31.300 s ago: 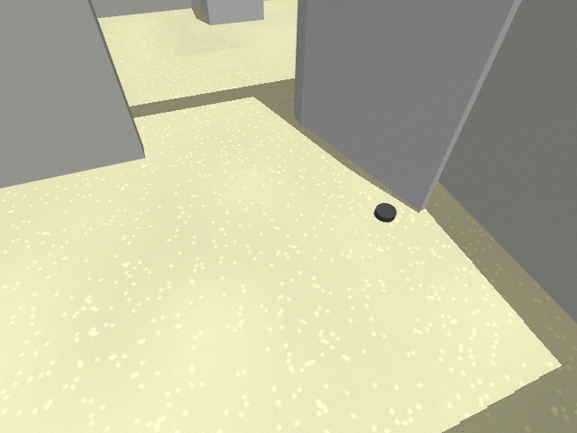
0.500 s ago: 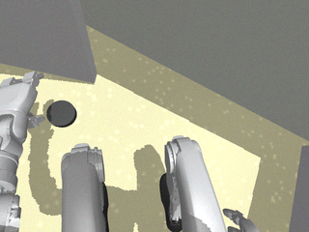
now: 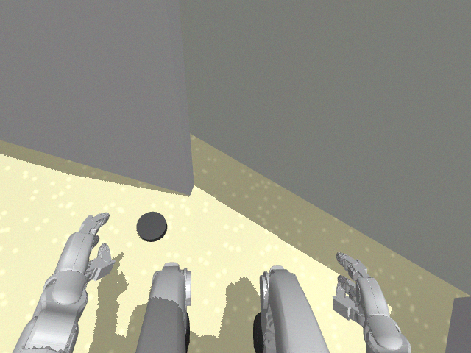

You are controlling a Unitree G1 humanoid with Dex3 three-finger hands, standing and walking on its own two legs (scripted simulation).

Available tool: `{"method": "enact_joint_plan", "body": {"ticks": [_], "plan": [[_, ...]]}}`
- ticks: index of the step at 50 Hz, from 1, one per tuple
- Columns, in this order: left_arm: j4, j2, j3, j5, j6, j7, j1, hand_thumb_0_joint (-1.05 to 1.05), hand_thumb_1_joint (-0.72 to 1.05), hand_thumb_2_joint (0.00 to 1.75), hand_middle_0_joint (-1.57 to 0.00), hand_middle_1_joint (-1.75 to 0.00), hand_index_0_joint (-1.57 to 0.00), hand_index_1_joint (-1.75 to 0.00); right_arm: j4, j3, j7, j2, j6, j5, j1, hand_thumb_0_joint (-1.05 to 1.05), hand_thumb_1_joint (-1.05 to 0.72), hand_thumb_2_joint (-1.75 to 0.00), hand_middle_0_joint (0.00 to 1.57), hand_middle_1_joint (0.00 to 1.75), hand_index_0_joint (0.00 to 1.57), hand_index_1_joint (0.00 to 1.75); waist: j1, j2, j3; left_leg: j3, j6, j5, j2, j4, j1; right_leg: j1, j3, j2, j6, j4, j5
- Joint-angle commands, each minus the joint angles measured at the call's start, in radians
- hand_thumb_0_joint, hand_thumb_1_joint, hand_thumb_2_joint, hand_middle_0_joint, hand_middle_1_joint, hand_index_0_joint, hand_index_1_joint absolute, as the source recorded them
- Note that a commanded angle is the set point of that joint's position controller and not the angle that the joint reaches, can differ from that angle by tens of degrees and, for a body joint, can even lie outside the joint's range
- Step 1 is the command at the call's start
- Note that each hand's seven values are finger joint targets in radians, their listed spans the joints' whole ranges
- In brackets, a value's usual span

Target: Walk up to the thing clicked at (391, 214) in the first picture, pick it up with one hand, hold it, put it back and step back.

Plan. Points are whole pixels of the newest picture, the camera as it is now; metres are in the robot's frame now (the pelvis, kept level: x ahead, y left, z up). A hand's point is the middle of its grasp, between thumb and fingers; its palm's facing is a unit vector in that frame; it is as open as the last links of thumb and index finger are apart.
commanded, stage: home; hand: left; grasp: from above
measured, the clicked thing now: (152, 226) +0.48 +0.24 -0.54
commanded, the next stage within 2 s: none
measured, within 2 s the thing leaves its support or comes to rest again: neither
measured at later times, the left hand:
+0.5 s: hand (74, 273) +0.23 +0.19 +0.11, palm faces +0.11 -0.97 -0.21, open 7.4 cm
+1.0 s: hand (66, 290) +0.21 +0.19 +0.12, palm faces +0.11 -0.97 -0.20, open 7.4 cm
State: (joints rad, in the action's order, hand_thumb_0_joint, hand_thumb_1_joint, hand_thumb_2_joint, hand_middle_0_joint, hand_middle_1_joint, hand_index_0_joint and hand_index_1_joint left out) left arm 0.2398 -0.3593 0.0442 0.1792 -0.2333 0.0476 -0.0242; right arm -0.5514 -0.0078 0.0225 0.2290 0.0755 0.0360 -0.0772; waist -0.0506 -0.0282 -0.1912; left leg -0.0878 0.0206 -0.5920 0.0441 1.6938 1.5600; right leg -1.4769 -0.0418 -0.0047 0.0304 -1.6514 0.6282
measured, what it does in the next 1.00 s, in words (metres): rises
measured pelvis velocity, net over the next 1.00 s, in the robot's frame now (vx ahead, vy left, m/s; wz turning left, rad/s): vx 0.06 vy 0.00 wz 0.06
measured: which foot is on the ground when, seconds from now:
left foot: down 0.00-1.00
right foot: down 0.00-1.00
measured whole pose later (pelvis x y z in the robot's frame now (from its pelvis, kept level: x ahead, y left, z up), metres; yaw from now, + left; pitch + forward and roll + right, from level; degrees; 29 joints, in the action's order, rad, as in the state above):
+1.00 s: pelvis +0.06 +0.00 +0.16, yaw +3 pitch +9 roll -3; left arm -0.12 -0.22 0.03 -0.05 -0.46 0.02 -0.50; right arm -0.55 -0.04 0.19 0.21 0.26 0.00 -0.29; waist -0.04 -0.05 -0.15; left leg -0.06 0.02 -0.46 0.04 1.01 0.71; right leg -0.63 -0.05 -0.02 0.03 -0.95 0.48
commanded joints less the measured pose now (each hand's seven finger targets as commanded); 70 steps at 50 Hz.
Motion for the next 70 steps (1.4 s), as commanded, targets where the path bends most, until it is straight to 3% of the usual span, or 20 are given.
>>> {"method": "enact_joint_plan", "body": {"ticks": [1,5,8,10,16,21,24,27,31,41,45,58,63,70], "plan": [[-0.279,-0.102,0.071,-0.092,-0.028,0.028,0.011,0.00,0.90,0.90,-0.20,-0.30,-0.20,-0.30,0.123,0.053,0.043,0.151,0.049,0.008,-0.044,0.00,-0.90,-0.90,0.20,0.30,0.20,0.30,-0.022,-0.110,-0.368,-0.032,-0.033,-0.032,-0.016,-0.420,-0.519,0.278,-0.004,0.026,-0.049,0.352,-0.062],[-0.335,-0.060,0.075,-0.159,-0.087,0.037,-0.075,0.00,0.90,0.90,-0.20,-0.30,-0.20,-0.30,0.132,0.036,0.076,0.131,0.066,0.012,-0.083,0.00,-0.90,-0.90,0.20,0.30,0.20,0.30,-0.033,-0.077,-0.315,-0.027,-0.032,0.029,-0.020,-0.509,-0.604,0.414,0.002,0.027,-0.046,0.475,-0.113],[-0.367,-0.029,0.091,-0.209,-0.119,0.041,-0.161,0.00,0.90,0.90,-0.20,-0.30,-0.20,-0.30,0.132,0.026,0.107,0.125,0.089,0.014,-0.108,0.00,-0.90,-0.90,0.20,0.30,0.20,0.30,-0.022,-0.065,-0.295,-0.008,-0.030,0.135,-0.021,-0.561,-0.679,0.519,0.001,0.028,-0.046,0.542,-0.192],[-0.379,-0.003,0.081,-0.229,-0.134,0.038,-0.205,0.00,0.90,0.90,-0.20,-0.30,-0.20,-0.30,0.129,0.022,0.125,0.116,0.104,0.011,-0.126,0.00,-0.90,-0.90,0.20,0.30,0.20,0.30,-0.034,-0.047,-0.260,0.003,-0.030,0.191,-0.023,-0.597,-0.719,0.586,0.000,0.030,-0.042,0.596,-0.241],[-0.470,0.023,0.088,-0.253,-0.166,0.028,-0.364,0.00,0.90,0.90,-0.20,-0.30,-0.20,-0.30,0.157,0.018,0.163,0.098,0.140,0.001,-0.168,0.00,-0.90,-0.90,0.20,0.30,0.20,0.30,-0.011,-0.055,-0.185,0.034,-0.030,0.300,-0.036,-0.718,-0.853,0.756,-0.008,0.031,-0.036,0.743,-0.336],[-0.540,0.042,0.063,-0.240,-0.191,0.018,-0.453,0.00,0.90,0.90,-0.20,-0.30,-0.20,-0.30,0.172,0.019,0.178,0.092,0.164,-0.009,-0.179,0.00,-0.90,-0.90,0.20,0.30,0.20,0.30,-0.004,-0.048,-0.115,0.042,-0.029,0.349,-0.039,-0.789,-0.924,0.824,-0.018,0.034,-0.034,0.816,-0.375],[-0.544,0.055,0.053,-0.239,-0.198,0.006,-0.477,0.00,0.90,0.90,-0.20,-0.30,-0.20,-0.30,0.179,0.019,0.180,0.093,0.177,-0.017,-0.168,0.00,-0.90,-0.90,0.20,0.30,0.20,0.30,-0.003,-0.019,-0.053,0.044,-0.031,0.314,-0.040,-0.823,-0.932,0.831,-0.029,0.037,-0.031,0.849,-0.336],[-0.556,0.051,0.050,-0.236,-0.201,-0.008,-0.476,0.00,0.90,0.90,-0.20,-0.30,-0.20,-0.30,0.186,0.023,0.182,0.098,0.191,-0.020,-0.156,0.00,-0.90,-0.90,0.20,0.30,0.20,0.30,0.000,0.004,-0.012,0.049,-0.037,0.266,-0.045,-0.843,-0.929,0.833,-0.031,0.033,-0.024,0.882,-0.290],[-0.555,0.048,0.045,-0.233,-0.197,-0.025,-0.446,0.00,0.90,0.90,-0.20,-0.30,-0.20,-0.30,0.184,0.030,0.181,0.111,0.210,-0.026,-0.154,0.00,-0.90,-0.90,0.20,0.30,0.20,0.30,-0.011,0.011,-0.001,0.054,-0.035,0.279,-0.043,-0.849,-0.955,0.824,-0.033,0.030,-0.021,0.882,-0.296],[-0.578,0.032,0.056,-0.220,-0.177,-0.027,-0.428,0.00,0.90,0.90,-0.20,-0.30,-0.20,-0.30,0.172,0.027,0.177,0.109,0.238,-0.034,-0.140,0.00,-0.90,-0.90,0.20,0.30,0.20,0.30,0.005,-0.027,-0.045,0.049,-0.030,0.280,-0.046,-0.850,-0.982,0.849,-0.028,0.025,-0.024,0.870,-0.301],[-0.563,0.036,0.053,-0.223,-0.176,-0.026,-0.431,0.00,0.90,0.90,-0.20,-0.30,-0.20,-0.30,0.167,0.022,0.178,0.109,0.239,-0.034,-0.128,0.00,-0.90,-0.90,0.20,0.30,0.20,0.30,0.012,-0.033,-0.020,0.043,-0.029,0.238,-0.043,-0.864,-0.964,0.840,-0.033,0.028,-0.024,0.871,-0.262],[-0.568,0.038,0.050,-0.227,-0.178,-0.026,-0.444,0.00,0.90,0.90,-0.20,-0.30,-0.20,-0.30,0.156,0.028,0.181,0.112,0.242,-0.032,-0.144,0.00,-0.90,-0.90,0.20,0.30,0.20,0.30,0.011,-0.030,-0.053,0.043,-0.026,0.312,-0.036,-0.857,-0.990,0.854,-0.033,0.033,-0.029,0.855,-0.321],[-0.548,0.045,0.049,-0.228,-0.176,-0.027,-0.438,0.00,0.90,0.90,-0.20,-0.30,-0.20,-0.30,0.157,0.024,0.180,0.110,0.245,-0.033,-0.138,0.00,-0.90,-0.90,0.20,0.30,0.20,0.30,0.016,-0.022,-0.017,0.035,-0.027,0.237,-0.035,-0.875,-0.962,0.841,-0.035,0.032,-0.026,0.863,-0.262],[-0.571,0.017,0.058,-0.224,-0.174,-0.027,-0.443,0.00,0.90,0.90,-0.20,-0.30,-0.20,-0.30,0.160,0.030,0.179,0.120,0.243,-0.032,-0.142,0.00,-0.90,-0.90,0.20,0.30,0.20,0.30,0.013,-0.037,-0.040,0.041,-0.027,0.267,-0.033,-0.870,-0.983,0.849,-0.032,0.032,-0.029,0.855,-0.284]]}}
